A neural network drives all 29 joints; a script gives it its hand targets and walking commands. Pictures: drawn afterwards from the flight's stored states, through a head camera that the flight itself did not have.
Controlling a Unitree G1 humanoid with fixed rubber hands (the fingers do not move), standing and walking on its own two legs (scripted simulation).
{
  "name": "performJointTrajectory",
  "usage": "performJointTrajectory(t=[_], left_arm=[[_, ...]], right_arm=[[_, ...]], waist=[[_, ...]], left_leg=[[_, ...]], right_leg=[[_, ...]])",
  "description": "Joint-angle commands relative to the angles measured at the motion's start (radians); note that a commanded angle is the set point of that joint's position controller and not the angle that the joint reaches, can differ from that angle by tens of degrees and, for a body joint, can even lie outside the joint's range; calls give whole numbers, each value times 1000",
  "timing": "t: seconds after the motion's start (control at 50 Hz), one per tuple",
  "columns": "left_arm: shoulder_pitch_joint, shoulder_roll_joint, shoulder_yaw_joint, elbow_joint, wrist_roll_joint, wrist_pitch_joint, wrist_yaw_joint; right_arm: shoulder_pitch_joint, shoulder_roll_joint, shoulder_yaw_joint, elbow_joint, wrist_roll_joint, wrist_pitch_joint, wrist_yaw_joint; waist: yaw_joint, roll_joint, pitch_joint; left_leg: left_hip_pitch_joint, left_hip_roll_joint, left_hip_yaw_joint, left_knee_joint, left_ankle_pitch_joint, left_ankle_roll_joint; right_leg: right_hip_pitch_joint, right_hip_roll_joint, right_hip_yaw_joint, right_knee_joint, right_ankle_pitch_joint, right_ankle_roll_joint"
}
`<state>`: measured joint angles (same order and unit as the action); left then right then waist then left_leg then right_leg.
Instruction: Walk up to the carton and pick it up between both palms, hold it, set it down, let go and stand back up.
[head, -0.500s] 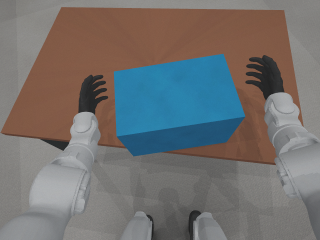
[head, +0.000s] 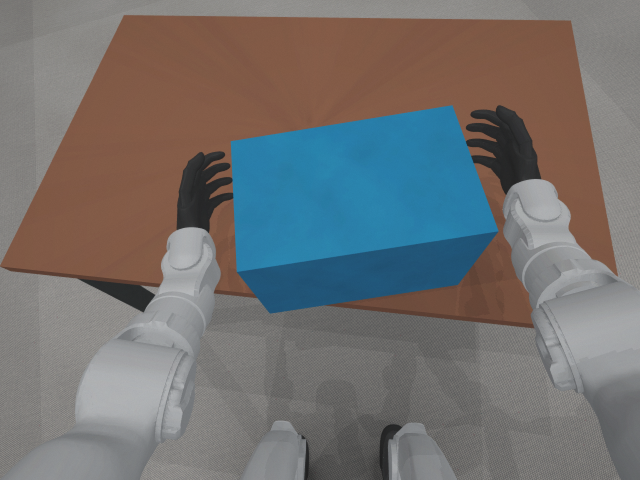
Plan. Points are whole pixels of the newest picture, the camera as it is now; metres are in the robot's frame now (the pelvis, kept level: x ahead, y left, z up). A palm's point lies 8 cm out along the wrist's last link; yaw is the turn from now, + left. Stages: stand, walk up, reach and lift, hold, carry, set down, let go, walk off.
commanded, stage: reach and lift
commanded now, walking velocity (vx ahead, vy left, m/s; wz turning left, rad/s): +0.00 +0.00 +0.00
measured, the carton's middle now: (353, 218) +0.45 +0.01 -0.03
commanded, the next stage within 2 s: none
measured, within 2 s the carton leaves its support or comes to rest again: neither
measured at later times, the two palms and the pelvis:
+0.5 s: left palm (205, 223) +0.42 +0.20 +0.01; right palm (507, 175) +0.49 -0.17 +0.02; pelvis +0.01 +0.01 +0.01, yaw +0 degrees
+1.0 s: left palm (207, 225) +0.41 +0.20 +0.00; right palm (505, 175) +0.49 -0.17 +0.02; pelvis +0.01 +0.00 +0.00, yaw +1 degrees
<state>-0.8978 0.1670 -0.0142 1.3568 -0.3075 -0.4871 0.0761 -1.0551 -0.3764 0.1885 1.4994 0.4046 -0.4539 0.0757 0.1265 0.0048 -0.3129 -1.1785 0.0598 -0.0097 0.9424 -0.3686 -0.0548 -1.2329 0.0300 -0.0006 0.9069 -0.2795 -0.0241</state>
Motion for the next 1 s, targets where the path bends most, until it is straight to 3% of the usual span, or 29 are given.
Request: performJointTrajectory(t=[0.0,0.04,0.12,0.36,0.68,0.98], left_arm=[[-287,96,35,-90,35,-39,6],[-281,103,62,-108,52,-42,9],[-285,65,50,-139,60,-46,29],[-216,17,69,-135,77,-76,30],[-275,-18,57,-92,65,-96,25],[-318,-76,90,-45,111,-131,6]], right_arm=[[-312,-107,-31,-102,-52,-42,-17],[-313,-93,-38,-127,-63,-49,-39],[-312,-71,-66,-133,-82,-52,-46],[-297,-38,-35,-128,-85,-87,-50],[-354,46,-54,-120,-123,-64,-58],[-370,163,-95,-105,-207,-68,-61]], waist=[[-22,-100,-666],[-18,-110,-673],[-27,-68,-709],[-17,-96,-701],[-14,-127,-682],[-16,-130,-652]], left_leg=[[267,-68,106,-77,280,-10],[212,-75,111,-102,247,-3],[265,-66,105,-115,263,-19],[345,-57,88,-77,445,-31],[239,-68,101,-81,279,-2],[179,-80,109,-72,252,14]], right_leg=[[603,10,-5,-81,229,47],[682,1,13,-77,255,54],[661,11,2,-85,244,39],[660,23,-16,-79,419,39],[655,4,9,-77,263,35],[691,-9,25,-68,250,39]])
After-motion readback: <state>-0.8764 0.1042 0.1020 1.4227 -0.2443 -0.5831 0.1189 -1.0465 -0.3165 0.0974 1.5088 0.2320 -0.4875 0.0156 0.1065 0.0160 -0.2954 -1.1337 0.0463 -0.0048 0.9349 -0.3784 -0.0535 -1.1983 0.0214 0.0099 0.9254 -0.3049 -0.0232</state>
